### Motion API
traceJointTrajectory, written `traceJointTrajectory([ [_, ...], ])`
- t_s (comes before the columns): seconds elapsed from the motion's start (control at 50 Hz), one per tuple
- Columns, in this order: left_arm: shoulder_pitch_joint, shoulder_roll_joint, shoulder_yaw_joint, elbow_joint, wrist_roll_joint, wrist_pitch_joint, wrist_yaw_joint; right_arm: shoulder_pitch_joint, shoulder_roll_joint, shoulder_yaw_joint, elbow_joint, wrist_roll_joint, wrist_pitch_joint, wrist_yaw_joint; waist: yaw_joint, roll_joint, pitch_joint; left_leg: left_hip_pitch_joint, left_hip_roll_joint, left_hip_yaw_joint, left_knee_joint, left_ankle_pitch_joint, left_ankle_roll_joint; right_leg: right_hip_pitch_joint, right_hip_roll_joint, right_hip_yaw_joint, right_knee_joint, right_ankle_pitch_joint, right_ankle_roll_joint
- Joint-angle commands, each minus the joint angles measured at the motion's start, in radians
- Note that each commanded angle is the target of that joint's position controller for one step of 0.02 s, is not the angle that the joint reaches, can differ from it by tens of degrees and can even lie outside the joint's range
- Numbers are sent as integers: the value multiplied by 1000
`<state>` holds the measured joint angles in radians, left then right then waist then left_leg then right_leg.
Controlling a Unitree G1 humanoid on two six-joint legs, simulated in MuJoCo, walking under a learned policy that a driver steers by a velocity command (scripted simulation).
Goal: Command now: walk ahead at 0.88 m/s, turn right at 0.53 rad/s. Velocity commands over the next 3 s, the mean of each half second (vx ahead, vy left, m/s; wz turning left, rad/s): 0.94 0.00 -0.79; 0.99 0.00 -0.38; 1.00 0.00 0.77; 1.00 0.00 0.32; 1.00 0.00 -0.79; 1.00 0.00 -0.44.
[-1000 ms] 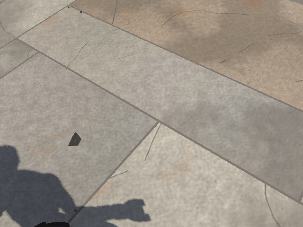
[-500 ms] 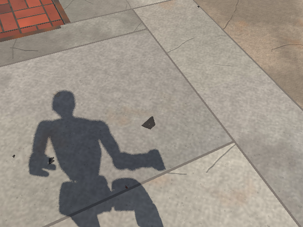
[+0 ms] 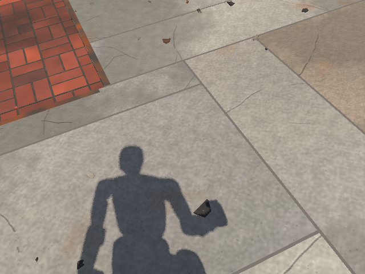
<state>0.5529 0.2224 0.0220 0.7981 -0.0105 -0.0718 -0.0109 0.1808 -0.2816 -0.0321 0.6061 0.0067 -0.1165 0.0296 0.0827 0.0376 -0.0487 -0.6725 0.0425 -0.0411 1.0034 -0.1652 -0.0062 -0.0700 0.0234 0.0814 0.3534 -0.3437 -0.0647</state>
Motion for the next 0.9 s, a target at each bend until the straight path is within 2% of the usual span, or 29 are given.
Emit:
traceJointTrajectory([
  [0.02,-77,164,37,-77,-10,-9,29,-216,-23,-2,-120,-3,-32,11,-18,-140,172,-48,-39,26,-230,145,-45,-127,-161,229,-227,120,-168],
  [0.06,-43,169,37,-58,-22,-8,37,-285,-15,0,-131,7,-40,22,0,-156,167,98,-72,40,-349,207,-52,-182,-158,212,-235,154,-158],
  [0.14,-29,184,44,-33,-39,1,43,-287,-89,-33,-131,32,-43,18,-38,-208,132,270,-77,0,-485,150,-30,-82,-207,263,-134,357,-115],
  [0.16,-38,197,48,-33,-31,7,41,-217,-126,-52,-121,35,-42,9,-86,-228,78,380,-98,20,-493,80,-8,-69,-198,254,-29,582,-96],
  [0.18,-68,207,49,-47,-16,13,37,-61,-165,-74,-90,38,-37,-6,-180,-228,-30,597,-81,21,-486,51,20,-122,-151,209,180,729,-59],
  [0.2,-126,191,43,-93,11,12,31,192,-202,-91,-46,36,-23,-25,-305,-202,-214,961,48,-85,-412,-56,67,-320,-106,203,478,608,-31],
  [0.22,13,17,-4,-133,-8,-11,24,332,-296,-108,-4,7,-11,-23,-233,205,-484,1355,365,-623,-509,-502,225,-650,12,129,889,-17,9],
  [0.24,-7,72,-1,-143,-65,-16,28,315,-224,-92,-4,2,-11,-14,-234,353,-467,1292,405,-874,-705,-726,233,-765,-27,121,1061,-140,6],
  [0.26,-131,141,21,-153,-78,-13,32,246,-156,-78,3,8,-5,-26,-247,274,-231,1138,368,-707,-728,-632,195,-863,-76,66,1109,-68,3],
  [0.28,-210,150,23,-163,-56,-9,30,214,-126,-69,22,1,2,-32,-236,122,-112,993,339,-541,-710,-440,179,-855,-123,40,1097,-15,0],
  [0.3,-274,138,25,-178,-30,-3,22,177,-97,-61,42,-17,8,-32,-205,34,-13,827,295,-412,-734,-280,168,-801,-152,28,1052,15,-2],
  [0.32,-267,113,28,-190,-32,13,11,129,-67,-52,56,-33,6,-34,-149,74,35,709,274,-325,-758,-205,166,-744,-184,42,1023,30,1],
  [0.36,-275,57,19,-209,-49,53,0,50,-27,-45,79,-13,3,-29,-91,96,121,573,267,-176,-817,-123,148,-730,-225,39,990,-14,10],
  [0.42,-308,68,14,-247,-29,72,-10,-34,-82,-59,87,-5,-8,-30,-30,60,189,470,263,11,-886,35,137,-743,-247,34,908,122,36],
  [0.46,-347,94,15,-252,-21,67,-25,-59,-125,-70,88,-9,-11,-36,-25,16,201,449,201,154,-914,62,111,-674,-226,-23,757,280,31],
  [0.5,-430,114,18,-262,-16,57,-42,-9,-173,-82,104,-3,-10,-37,-62,-60,215,488,171,243,-930,117,90,-588,-185,-106,592,393,3],
  [0.54,-462,145,31,-272,-21,49,-53,30,-240,-95,113,0,-1,-31,-60,-46,194,589,183,279,-872,477,81,-492,-113,-190,499,395,-34],
  [0.58,-354,221,66,-259,-41,56,-51,42,-312,-112,108,10,24,-29,25,44,87,713,204,293,-624,1029,74,-343,-14,-264,508,242,-73],
  [0.6,-190,278,97,-223,-47,64,-47,29,-325,-115,97,13,38,-29,115,73,-6,673,210,286,-387,1159,75,-133,32,-279,504,169,-102],
  [0.62,59,354,141,-150,-44,78,-34,0,-296,-103,81,11,35,-32,236,22,-108,471,177,267,-42,1051,48,237,51,-216,431,209,-148],
  [0.64,49,388,135,-107,-52,86,-23,42,-86,-42,81,-20,16,-26,126,-294,-7,164,-15,218,429,-254,-7,333,-56,52,373,213,-192],
  [0.66,-59,431,119,-191,-26,53,-30,163,-36,-10,-19,5,-31,-17,-41,-513,-269,-124,-139,-24,666,-459,0,534,-239,716,60,-202,-417],
  [0.68,-78,333,108,-233,-19,31,-36,32,-188,-30,-29,23,-63,-15,44,-265,-250,-166,-68,-124,575,-298,44,484,-278,840,-106,-407,-345],
  [0.7,-86,301,101,-210,-6,7,-35,-30,-187,-31,-31,51,-68,-20,23,-129,-105,-164,-37,-94,493,-223,61,330,-287,790,-152,-374,-301],
  [0.72,-152,273,89,-206,4,-12,-38,-27,-158,-21,-3,35,-60,-34,-34,44,-36,-79,19,-93,405,-159,62,159,-271,694,-137,-260,-259],
  [0.76,-266,215,66,-217,34,-30,-30,58,-140,-21,44,25,-20,-30,-108,6,14,56,93,-105,326,-98,51,-66,-215,481,-90,-59,-236],
  [0.8,-258,172,47,-184,20,-36,-22,66,-106,-16,64,26,18,-28,-119,-39,78,68,132,-68,249,-72,43,-172,-185,309,-133,65,-206],
  [0.86,-190,165,43,-140,16,-50,-4,-71,-66,3,36,12,35,-22,-58,-24,159,-36,128,-19,57,133,23,-164,-123,74,-184,313,-143],
  [0.9,-161,156,38,-122,19,-57,11,-157,-56,8,23,18,22,-6,-11,-11,176,-23,81,21,-129,316,22,-140,-85,-48,-212,414,-68],
])
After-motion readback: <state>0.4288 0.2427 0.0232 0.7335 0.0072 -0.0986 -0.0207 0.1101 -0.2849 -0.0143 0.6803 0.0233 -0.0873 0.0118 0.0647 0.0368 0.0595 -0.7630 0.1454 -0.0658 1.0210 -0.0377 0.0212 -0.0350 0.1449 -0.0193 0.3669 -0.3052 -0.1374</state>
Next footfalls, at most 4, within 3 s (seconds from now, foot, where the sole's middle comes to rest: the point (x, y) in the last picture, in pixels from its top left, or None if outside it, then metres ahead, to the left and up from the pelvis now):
0.20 left None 0.34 0.15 -0.78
0.62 right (291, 251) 0.62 -0.26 -0.78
1.12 left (320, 155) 1.07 -0.45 -0.78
1.54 right None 1.38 -0.76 -0.78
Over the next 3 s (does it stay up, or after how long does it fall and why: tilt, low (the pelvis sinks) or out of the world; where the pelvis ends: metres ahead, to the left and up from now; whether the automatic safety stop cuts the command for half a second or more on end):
stays up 2.44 -0.88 -0.02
